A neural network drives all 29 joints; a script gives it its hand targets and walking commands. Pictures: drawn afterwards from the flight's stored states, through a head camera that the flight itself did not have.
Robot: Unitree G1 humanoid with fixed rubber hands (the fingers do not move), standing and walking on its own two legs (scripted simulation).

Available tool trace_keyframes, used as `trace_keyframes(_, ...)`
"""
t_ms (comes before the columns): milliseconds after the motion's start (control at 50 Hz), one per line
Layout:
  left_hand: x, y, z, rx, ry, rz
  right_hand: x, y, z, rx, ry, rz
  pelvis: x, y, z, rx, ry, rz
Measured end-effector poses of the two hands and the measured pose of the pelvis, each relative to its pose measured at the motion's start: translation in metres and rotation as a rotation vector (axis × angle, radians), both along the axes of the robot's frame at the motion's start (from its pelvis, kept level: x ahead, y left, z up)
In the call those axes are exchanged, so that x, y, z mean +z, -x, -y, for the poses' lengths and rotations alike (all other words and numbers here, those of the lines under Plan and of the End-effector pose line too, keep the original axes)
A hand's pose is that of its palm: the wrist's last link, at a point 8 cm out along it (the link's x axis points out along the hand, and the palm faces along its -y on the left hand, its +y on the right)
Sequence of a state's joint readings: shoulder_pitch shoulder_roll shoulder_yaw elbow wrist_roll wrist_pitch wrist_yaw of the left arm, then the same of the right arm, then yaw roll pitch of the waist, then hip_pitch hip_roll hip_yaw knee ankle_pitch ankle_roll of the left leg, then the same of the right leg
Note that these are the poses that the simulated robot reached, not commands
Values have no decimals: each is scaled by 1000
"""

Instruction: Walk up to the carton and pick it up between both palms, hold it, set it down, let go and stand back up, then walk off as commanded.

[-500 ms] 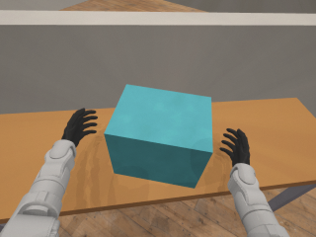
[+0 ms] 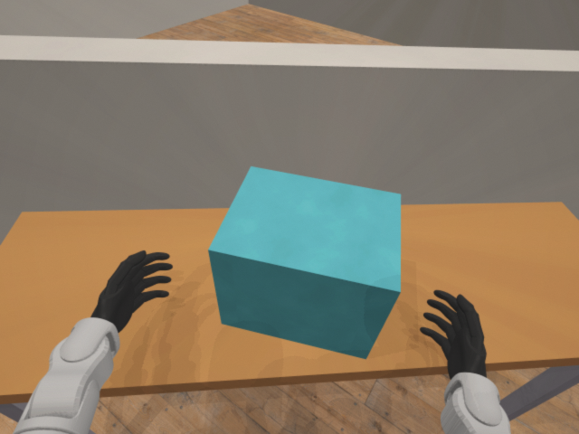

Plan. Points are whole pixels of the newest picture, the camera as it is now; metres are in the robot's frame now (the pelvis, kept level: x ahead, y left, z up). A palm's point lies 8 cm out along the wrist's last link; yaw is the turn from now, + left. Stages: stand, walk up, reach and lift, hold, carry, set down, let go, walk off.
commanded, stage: set down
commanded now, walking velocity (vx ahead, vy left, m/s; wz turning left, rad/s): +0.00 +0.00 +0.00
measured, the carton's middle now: (307, 261) +0.38 +0.00 +0.02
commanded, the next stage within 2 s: none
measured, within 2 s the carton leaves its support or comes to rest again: neither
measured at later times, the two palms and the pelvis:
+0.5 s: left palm (79, 376) +0.18 +0.26 +0.06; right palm (472, 406) +0.17 -0.19 +0.05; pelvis +0.00 +0.00 +0.00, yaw +0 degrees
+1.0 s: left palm (79, 390) +0.18 +0.26 +0.03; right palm (467, 406) +0.17 -0.19 +0.03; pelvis +0.03 +0.00 +0.00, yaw +0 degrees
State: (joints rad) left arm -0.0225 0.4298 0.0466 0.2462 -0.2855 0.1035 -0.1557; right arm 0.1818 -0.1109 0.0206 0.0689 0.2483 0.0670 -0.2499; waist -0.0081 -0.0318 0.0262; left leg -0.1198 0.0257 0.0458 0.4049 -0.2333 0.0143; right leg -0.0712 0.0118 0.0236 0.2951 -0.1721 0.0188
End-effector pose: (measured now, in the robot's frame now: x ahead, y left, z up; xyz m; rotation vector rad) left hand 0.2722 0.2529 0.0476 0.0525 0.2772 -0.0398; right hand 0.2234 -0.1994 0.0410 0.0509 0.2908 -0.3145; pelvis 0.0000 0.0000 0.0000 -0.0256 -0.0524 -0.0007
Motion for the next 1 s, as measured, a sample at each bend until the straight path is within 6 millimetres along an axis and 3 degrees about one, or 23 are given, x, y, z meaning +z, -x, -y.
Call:
trace_keyframes(200, 5, 51, -10, 11, -12, -3, 6, 43, -12, -6, -2, -38, 0, 8, -1, -4, -6, 34)
trace_keyframes(460, 9, 85, -8, -2, -10, -14, 12, 54, -15, -1, -15, -89, 0, 8, -1, 3, -11, 73)
trace_keyframes(680, 6, 99, -12, 29, -35, -48, 5, 58, -11, -18, -22, -139, 0, -9, 6, 10, -8, 46)
trace_keyframes(1000, -15, 97, -12, 29, -64, -105, -12, 49, -8, -9, -10, -143, 0, -29, 3, 8, 1, 16)
